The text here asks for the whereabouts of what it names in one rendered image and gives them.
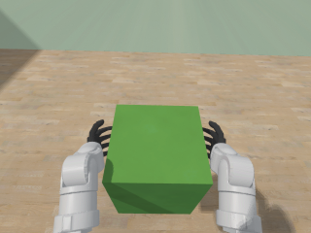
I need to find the left robot hand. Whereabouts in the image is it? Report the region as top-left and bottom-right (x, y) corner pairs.
(86, 119), (113, 157)

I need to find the right robot forearm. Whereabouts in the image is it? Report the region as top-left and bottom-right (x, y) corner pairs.
(209, 143), (262, 233)

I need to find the right robot hand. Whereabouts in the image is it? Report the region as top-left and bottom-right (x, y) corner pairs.
(202, 120), (226, 159)

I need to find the carton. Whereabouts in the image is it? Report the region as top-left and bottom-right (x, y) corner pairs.
(102, 104), (213, 215)

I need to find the left robot forearm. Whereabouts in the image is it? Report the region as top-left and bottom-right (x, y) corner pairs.
(52, 142), (105, 233)

